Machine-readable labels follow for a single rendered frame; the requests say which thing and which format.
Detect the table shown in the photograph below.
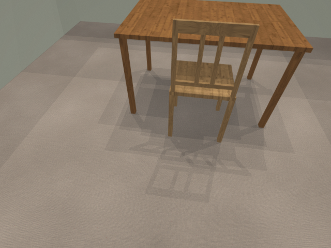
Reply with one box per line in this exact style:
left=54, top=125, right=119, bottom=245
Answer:
left=114, top=0, right=313, bottom=128

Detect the chair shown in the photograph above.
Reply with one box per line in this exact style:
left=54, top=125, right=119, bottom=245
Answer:
left=168, top=19, right=260, bottom=143

